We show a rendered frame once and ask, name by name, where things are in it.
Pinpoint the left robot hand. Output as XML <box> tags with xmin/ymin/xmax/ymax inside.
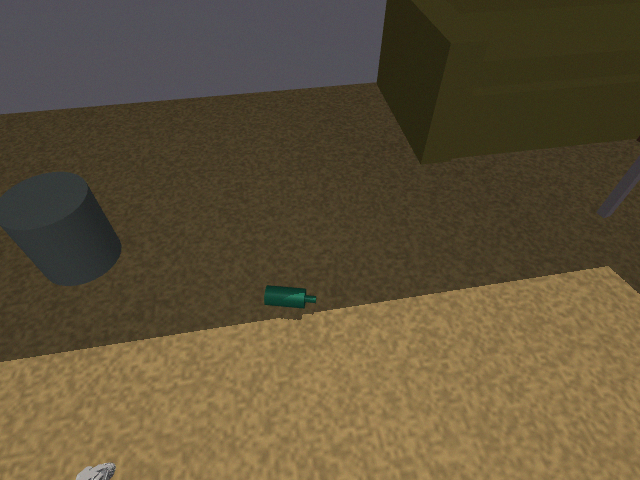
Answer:
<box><xmin>76</xmin><ymin>463</ymin><xmax>116</xmax><ymax>480</ymax></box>

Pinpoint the sofa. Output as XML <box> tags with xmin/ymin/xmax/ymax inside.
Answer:
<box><xmin>377</xmin><ymin>0</ymin><xmax>640</xmax><ymax>164</ymax></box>

